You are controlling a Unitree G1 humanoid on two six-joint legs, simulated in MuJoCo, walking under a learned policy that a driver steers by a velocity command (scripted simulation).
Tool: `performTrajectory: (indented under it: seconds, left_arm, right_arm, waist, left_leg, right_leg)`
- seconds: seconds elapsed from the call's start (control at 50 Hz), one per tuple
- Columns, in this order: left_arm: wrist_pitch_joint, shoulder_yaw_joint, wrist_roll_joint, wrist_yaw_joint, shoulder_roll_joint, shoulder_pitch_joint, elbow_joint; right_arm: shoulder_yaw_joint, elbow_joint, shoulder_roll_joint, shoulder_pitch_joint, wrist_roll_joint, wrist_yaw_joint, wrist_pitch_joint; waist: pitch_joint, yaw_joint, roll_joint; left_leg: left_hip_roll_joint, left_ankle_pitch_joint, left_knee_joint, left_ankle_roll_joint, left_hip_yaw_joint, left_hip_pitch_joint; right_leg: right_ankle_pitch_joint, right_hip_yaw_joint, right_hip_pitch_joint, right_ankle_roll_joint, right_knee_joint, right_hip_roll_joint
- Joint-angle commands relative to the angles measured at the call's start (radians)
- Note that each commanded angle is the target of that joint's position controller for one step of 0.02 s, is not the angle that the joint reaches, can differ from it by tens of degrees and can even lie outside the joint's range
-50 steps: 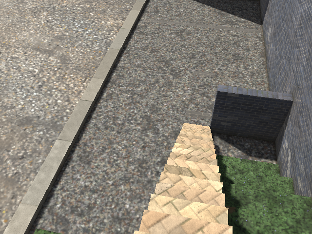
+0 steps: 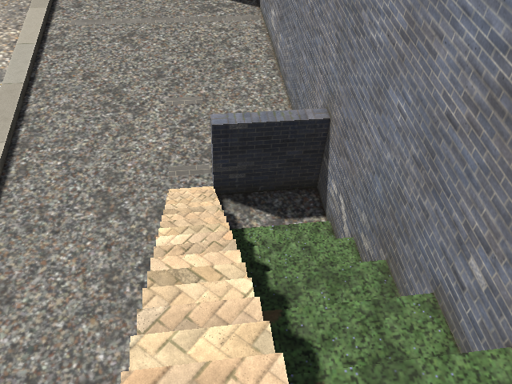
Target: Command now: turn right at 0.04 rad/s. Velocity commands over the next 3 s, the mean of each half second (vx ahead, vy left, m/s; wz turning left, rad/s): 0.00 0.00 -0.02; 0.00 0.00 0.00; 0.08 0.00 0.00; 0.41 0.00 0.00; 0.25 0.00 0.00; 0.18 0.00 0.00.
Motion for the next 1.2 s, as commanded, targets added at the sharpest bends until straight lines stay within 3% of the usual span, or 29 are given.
performTrajectory:
  seconds: [0.02, 0.08, 0.18, 0.2, 0.22, 0.26, 0.32, 0.38, 0.42, 0.56, 0.58, 0.6, 0.68, 0.94, 0.98, 1.02, 1.04, 1.08, 1.2]
  left_arm:
    - [-0.012, 0.012, -0.005, 0.012, 0.071, 0.001, -0.029]
    - [-0.03, 0.009, -0.014, 0.013, 0.076, -0.021, -0.028]
    - [-0.046, 0.004, -0.019, 0.021, 0.076, 0.009, -0.005]
    - [-0.046, 0.006, -0.025, 0.024, 0.084, 0.018, -0.004]
    - [-0.044, 0.007, -0.026, 0.022, 0.086, 0.018, -0.001]
    - [-0.05, 0.001, -0.023, 0.019, 0.071, -0.01, -0.009]
    - [-0.057, -0.001, -0.025, 0.012, 0.074, -0.007, -0.009]
    - [-0.055, 0.001, -0.023, 0.006, 0.082, -0.003, -0.011]
    - [-0.055, -0.002, -0.021, 0.006, 0.078, -0.024, -0.015]
    - [-0.059, -0.002, -0.018, 0.003, 0.082, -0.022, -0.013]
    - [-0.054, 0.0, -0.019, 0.003, 0.092, -0.017, -0.012]
    - [-0.048, 0.002, -0.03, 0.003, 0.092, -0.025, -0.017]
    - [-0.042, 0.006, -0.02, 0.007, 0.094, -0.017, -0.017]
    - [-0.035, 0.015, -0.02, 0.004, 0.105, 0.001, -0.018]
    - [-0.044, 0.014, -0.02, 0.001, 0.096, 0.004, -0.02]
    - [-0.044, 0.015, -0.022, -0.002, 0.098, 0.005, -0.02]
    - [-0.037, 0.021, -0.024, -0.004, 0.115, 0.023, -0.015]
    - [-0.037, 0.019, -0.017, -0.006, 0.104, 0.009, -0.019]
    - [-0.035, 0.023, -0.017, -0.009, 0.102, 0.014, -0.019]
  right_arm:
    - [-0.024, -0.001, -0.11, 0.027, 0.01, -0.004, -0.004]
    - [-0.043, -0.02, -0.163, -0.038, 0.017, -0.012, 0.004]
    - [-0.054, 0.003, -0.167, -0.018, 0.006, -0.04, 0.015]
    - [-0.06, 0.0, -0.183, -0.021, 0.003, -0.044, 0.01]
    - [-0.059, 0.003, -0.172, -0.021, 0.003, -0.044, 0.007]
    - [-0.062, 0.001, -0.18, -0.046, 0.015, -0.05, 0.002]
    - [-0.067, -0.002, -0.193, -0.06, 0.011, -0.057, 0.006]
    - [-0.068, -0.005, -0.195, -0.073, 0.003, -0.059, 0.01]
    - [-0.07, -0.004, -0.198, -0.089, 0.008, -0.056, 0.008]
    - [-0.072, 0.003, -0.205, -0.105, 0.005, -0.053, 0.008]
    - [-0.073, 0.003, -0.204, -0.102, -0.004, -0.05, 0.012]
    - [-0.069, -0.006, -0.199, -0.116, -0.01, -0.048, 0.01]
    - [-0.068, -0.002, -0.2, -0.111, -0.004, -0.046, 0.001]
    - [-0.072, 0.003, -0.201, -0.101, -0.002, -0.051, -0.008]
    - [-0.074, 0.007, -0.207, -0.101, 0.009, -0.058, -0.013]
    - [-0.076, 0.007, -0.208, -0.103, 0.007, -0.061, -0.013]
    - [-0.075, 0.004, -0.204, -0.094, -0.009, -0.059, -0.008]
    - [-0.076, 0.006, -0.202, -0.1, 0.002, -0.061, -0.011]
    - [-0.078, 0.01, -0.204, -0.099, 0.002, -0.062, -0.011]
  waist:
    - [-0.024, 0.001, 0.059]
    - [-0.021, 0.012, 0.027]
    - [-0.015, 0.004, 0.039]
    - [-0.005, 0.002, 0.057]
    - [-0.002, -0.002, 0.045]
    - [0.008, 0.003, 0.03]
    - [-0.032, 0.003, 0.036]
    - [-0.057, 0.007, 0.043]
    - [-0.023, 0.005, 0.028]
    - [-0.032, 0.008, 0.03]
    - [-0.041, 0.003, 0.037]
    - [-0.017, 0.003, 0.048]
    - [-0.011, 0.004, 0.03]
    - [-0.016, 0.006, 0.027]
    - [-0.023, 0.01, 0.024]
    - [-0.029, 0.01, 0.03]
    - [-0.056, 0.008, 0.045]
    - [-0.024, 0.01, 0.027]
    - [-0.011, 0.008, 0.03]
  left_leg:
    - [0.205, 0.294, -0.05, -0.001, -0.147, 0.016]
    - [0.216, 0.375, -0.047, 0.0, -0.168, 0.058]
    - [0.214, 0.527, -0.021, -0.008, -0.16, 0.13]
    - [0.21, 0.504, -0.025, -0.009, -0.16, 0.122]
    - [0.212, 0.494, -0.03, -0.006, -0.163, 0.118]
    - [0.231, 0.524, -0.019, -0.018, -0.184, 0.108]
    - [0.232, 0.54, -0.011, -0.019, -0.19, 0.138]
    - [0.224, 0.538, -0.009, -0.009, -0.191, 0.156]
    - [0.233, 0.504, -0.019, -0.012, -0.198, 0.128]
    - [0.234, 0.457, -0.032, -0.011, -0.214, 0.121]
    - [0.222, 0.415, -0.049, -0.002, -0.206, 0.118]
    - [0.222, 0.365, -0.066, -0.004, -0.212, 0.091]
    - [0.225, 0.336, -0.081, -0.004, -0.22, 0.081]
    - [0.226, 0.368, -0.077, 0.001, -0.227, 0.094]
    - [0.24, 0.438, -0.053, -0.012, -0.237, 0.109]
    - [0.239, 0.444, -0.047, -0.012, -0.237, 0.116]
    - [0.219, 0.406, -0.06, 0.006, -0.224, 0.131]
    - [0.232, 0.43, -0.047, 0.004, -0.234, 0.119]
    - [0.233, 0.415, -0.047, 0.003, -0.239, 0.11]
  right_leg:
    - [0.059, 0.079, 0.007, -0.052, -0.027, -0.12]
    - [0.071, 0.06, -0.035, -0.023, -0.034, -0.126]
    - [0.083, 0.038, -0.075, -0.003, -0.048, -0.128]
    - [0.072, 0.04, -0.079, -0.01, -0.048, -0.133]
    - [0.07, 0.041, -0.075, -0.012, -0.049, -0.136]
    - [0.1, 0.04, -0.084, -0.003, -0.047, -0.149]
    - [0.094, 0.035, -0.077, 0.002, -0.048, -0.152]
    - [0.088, 0.032, -0.063, 0.004, -0.047, -0.158]
    - [0.088, 0.033, -0.079, 0.002, -0.056, -0.161]
    - [0.073, 0.034, -0.068, 0.001, -0.063, -0.172]
    - [0.049, 0.034, -0.055, -0.001, -0.07, -0.165]
    - [0.046, 0.039, -0.055, -0.004, -0.071, -0.169]
    - [0.045, 0.042, -0.045, -0.005, -0.072, -0.173]
    - [0.05, 0.038, -0.042, -0.002, -0.069, -0.177]
    - [0.078, 0.037, -0.053, 0.003, -0.059, -0.185]
    - [0.074, 0.036, -0.056, 0.004, -0.059, -0.185]
    - [0.04, 0.037, -0.034, 0.001, -0.064, -0.177]
    - [0.068, 0.036, -0.053, 0.002, -0.061, -0.184]
    - [0.062, 0.037, -0.054, 0.0, -0.064, -0.184]
Next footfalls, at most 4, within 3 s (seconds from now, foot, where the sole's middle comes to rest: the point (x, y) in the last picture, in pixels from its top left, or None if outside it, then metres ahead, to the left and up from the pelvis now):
none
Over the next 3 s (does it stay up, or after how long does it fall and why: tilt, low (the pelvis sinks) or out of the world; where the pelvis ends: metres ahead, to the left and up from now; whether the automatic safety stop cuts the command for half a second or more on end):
stays up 0.01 0.00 0.00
